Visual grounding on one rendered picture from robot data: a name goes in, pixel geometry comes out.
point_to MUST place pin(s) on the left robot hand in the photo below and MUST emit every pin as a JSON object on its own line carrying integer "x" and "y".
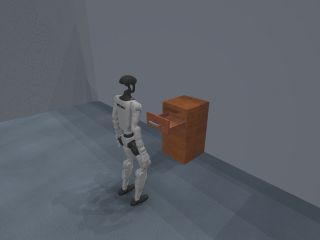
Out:
{"x": 117, "y": 139}

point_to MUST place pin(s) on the robot left upper arm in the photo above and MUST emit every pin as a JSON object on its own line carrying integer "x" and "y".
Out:
{"x": 114, "y": 112}

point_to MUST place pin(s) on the robot right upper arm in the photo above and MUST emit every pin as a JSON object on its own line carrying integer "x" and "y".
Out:
{"x": 136, "y": 109}

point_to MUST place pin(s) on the left robot forearm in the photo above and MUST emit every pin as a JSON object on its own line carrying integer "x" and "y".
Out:
{"x": 117, "y": 127}

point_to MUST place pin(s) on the humanoid robot torso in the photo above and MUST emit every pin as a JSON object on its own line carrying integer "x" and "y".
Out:
{"x": 124, "y": 115}

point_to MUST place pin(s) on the drawer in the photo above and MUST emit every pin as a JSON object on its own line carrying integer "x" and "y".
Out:
{"x": 169, "y": 122}

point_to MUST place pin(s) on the cabinet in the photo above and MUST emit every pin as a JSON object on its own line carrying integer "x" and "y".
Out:
{"x": 188, "y": 143}

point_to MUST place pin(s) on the right robot hand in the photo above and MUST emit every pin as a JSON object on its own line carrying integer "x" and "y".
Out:
{"x": 145, "y": 158}

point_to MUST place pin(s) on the right robot forearm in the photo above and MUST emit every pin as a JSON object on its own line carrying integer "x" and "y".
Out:
{"x": 138, "y": 140}

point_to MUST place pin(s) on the handle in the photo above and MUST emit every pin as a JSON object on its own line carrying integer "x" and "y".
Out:
{"x": 154, "y": 124}

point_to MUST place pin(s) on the robot right shin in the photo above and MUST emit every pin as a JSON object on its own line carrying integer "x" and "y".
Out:
{"x": 139, "y": 184}

